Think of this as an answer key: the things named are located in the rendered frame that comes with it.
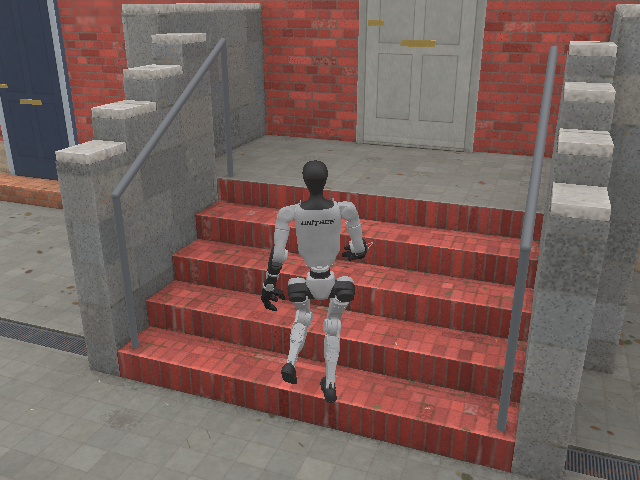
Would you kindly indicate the right robot thigh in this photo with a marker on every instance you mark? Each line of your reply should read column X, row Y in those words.
column 344, row 293

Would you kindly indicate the right robot forearm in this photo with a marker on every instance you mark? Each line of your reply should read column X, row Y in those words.
column 362, row 253

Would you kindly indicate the left robot forearm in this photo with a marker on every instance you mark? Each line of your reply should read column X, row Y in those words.
column 272, row 273

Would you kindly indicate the robot right shin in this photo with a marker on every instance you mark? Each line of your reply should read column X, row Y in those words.
column 331, row 354

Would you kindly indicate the robot right hand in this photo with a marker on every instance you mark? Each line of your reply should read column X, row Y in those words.
column 349, row 253

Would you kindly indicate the right robot upper arm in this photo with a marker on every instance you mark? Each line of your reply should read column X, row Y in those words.
column 348, row 212

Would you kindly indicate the robot left hand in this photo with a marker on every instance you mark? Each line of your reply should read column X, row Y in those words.
column 266, row 296

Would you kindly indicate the left robot upper arm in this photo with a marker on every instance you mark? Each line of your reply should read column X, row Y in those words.
column 284, row 216

